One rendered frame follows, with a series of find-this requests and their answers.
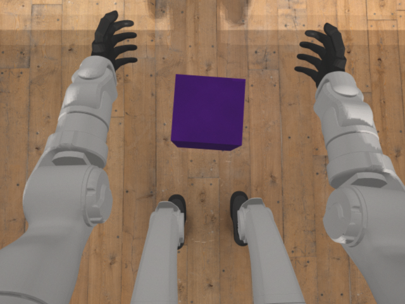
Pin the robot left upper arm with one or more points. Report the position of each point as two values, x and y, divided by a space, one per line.
62 205

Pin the right robot hand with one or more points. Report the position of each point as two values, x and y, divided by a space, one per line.
332 54

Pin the carton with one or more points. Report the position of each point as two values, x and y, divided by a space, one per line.
208 112

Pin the robot right forearm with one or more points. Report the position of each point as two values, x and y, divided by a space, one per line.
351 139

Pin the left robot hand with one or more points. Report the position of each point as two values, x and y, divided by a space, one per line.
105 40

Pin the robot left forearm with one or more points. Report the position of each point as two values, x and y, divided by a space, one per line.
84 119

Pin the left robot thigh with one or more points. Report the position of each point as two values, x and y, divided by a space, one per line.
156 281

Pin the robot right upper arm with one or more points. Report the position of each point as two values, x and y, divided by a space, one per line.
369 223

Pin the left robot shin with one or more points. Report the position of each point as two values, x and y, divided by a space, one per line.
164 204

